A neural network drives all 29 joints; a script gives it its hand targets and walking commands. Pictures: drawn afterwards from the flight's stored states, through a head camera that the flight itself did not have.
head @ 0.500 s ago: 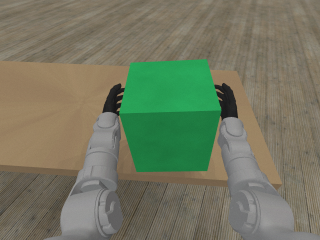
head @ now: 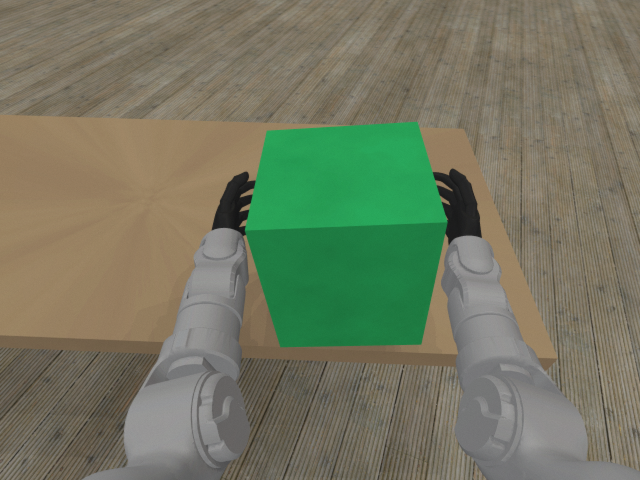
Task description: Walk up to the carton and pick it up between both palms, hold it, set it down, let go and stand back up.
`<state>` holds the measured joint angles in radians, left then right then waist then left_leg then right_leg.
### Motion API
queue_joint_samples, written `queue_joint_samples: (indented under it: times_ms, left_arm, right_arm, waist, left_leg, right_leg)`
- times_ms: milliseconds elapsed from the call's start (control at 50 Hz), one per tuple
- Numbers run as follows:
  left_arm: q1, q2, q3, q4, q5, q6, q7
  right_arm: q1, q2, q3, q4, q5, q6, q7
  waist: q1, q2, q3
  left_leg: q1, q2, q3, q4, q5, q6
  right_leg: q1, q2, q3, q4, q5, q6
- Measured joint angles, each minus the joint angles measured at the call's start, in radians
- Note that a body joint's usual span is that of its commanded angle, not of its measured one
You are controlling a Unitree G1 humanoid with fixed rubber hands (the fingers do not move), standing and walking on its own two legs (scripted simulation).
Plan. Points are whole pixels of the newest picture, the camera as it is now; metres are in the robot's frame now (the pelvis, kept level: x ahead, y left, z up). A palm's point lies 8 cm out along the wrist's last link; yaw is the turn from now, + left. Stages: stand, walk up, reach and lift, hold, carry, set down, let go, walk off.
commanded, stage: set down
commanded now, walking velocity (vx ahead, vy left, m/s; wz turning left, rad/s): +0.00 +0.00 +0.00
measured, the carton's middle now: (345, 239) +0.43 -0.08 +0.07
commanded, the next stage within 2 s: none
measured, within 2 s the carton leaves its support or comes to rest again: rests again in 0.94 s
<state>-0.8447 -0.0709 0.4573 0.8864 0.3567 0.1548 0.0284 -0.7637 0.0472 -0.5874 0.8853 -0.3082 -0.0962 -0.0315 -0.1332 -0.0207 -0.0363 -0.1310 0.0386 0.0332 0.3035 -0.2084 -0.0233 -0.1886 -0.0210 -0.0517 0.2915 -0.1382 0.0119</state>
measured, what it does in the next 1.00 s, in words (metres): stands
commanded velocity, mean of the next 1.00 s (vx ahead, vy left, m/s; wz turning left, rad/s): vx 0.00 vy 0.00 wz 0.00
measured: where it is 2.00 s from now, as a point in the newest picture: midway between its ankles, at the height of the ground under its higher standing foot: outside the picture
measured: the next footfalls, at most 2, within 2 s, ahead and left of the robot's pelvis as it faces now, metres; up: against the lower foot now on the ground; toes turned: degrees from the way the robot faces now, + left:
none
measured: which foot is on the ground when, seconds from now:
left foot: down 0.00-1.00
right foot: down 0.00-1.00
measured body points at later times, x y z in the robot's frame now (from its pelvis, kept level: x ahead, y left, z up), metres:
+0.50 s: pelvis +0.00 +0.00 +0.00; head +0.03 +0.01 +0.45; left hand +0.44 +0.08 +0.08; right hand +0.39 -0.22 +0.09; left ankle -0.03 +0.13 -0.75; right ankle +0.01 -0.12 -0.75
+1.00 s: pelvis +0.00 +0.00 +0.00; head +0.04 +0.01 +0.45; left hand +0.44 +0.08 +0.08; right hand +0.39 -0.22 +0.08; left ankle -0.03 +0.13 -0.75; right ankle +0.01 -0.12 -0.75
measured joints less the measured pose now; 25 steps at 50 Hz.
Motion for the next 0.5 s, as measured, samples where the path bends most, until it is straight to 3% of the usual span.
queue_joint_samples:
  times_ms: [500]
  left_arm:
    - [0.024, 0.005, 0.005, 0.060, 0.000, -0.095, 0.002]
  right_arm:
    - [0.029, 0.024, -0.039, 0.006, -0.063, -0.056, -0.002]
  waist:
    - [0.008, 0.010, -0.012]
  left_leg:
    - [-0.049, 0.004, 0.009, 0.011, -0.007, 0.000]
  right_leg:
    - [-0.049, 0.000, -0.008, 0.004, 0.001, -0.002]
